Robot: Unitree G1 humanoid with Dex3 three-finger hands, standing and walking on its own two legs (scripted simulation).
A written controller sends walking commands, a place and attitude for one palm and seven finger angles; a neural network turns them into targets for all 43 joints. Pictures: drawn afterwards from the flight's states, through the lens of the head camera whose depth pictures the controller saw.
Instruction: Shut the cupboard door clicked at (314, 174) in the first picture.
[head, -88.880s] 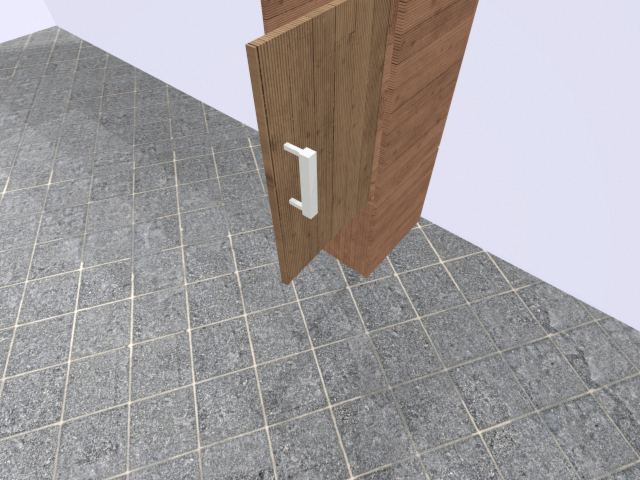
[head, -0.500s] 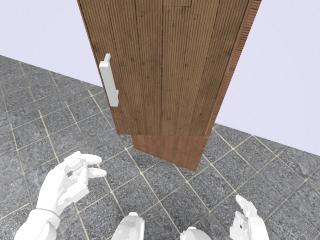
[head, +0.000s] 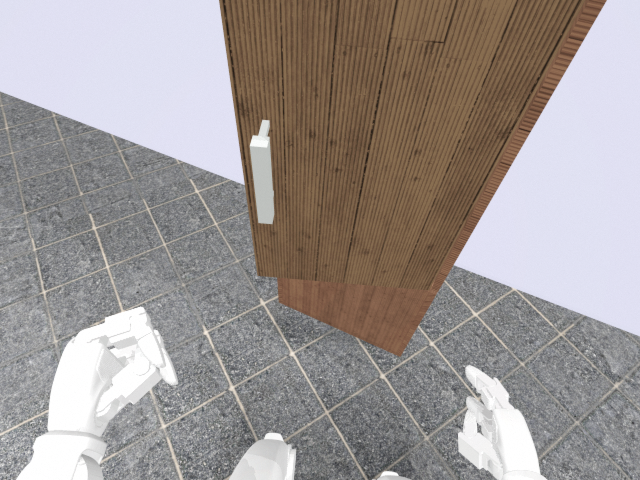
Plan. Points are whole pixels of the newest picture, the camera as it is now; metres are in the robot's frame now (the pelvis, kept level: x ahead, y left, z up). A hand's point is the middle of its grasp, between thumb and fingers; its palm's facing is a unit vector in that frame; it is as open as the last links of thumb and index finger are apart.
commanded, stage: raise the hand and make a fist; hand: left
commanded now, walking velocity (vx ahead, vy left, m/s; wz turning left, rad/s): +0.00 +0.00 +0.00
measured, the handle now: (265, 174) +0.52 +0.13 +0.07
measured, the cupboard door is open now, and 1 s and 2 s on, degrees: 21 21 21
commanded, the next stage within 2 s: bring the fist close to the handle in 0.68 s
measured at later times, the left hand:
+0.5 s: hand (189, 372) +0.22 +0.16 +0.06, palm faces +0.00 -1.00 -0.02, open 3.1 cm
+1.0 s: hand (218, 335) +0.26 +0.14 +0.07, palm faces +0.00 -1.00 -0.03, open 3.1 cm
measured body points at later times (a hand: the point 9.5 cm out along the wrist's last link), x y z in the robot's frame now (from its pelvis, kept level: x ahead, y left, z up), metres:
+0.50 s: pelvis +0.00 -0.02 +0.01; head +0.04 -0.02 +0.46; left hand +0.21 +0.22 +0.07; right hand +0.17 -0.26 -0.07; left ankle +0.07 +0.08 -0.66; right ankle -0.01 -0.13 -0.66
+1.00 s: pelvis +0.00 -0.04 +0.00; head +0.05 -0.05 +0.45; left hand +0.25 +0.19 +0.08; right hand +0.18 -0.27 -0.08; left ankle +0.07 +0.08 -0.66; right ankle -0.01 -0.14 -0.66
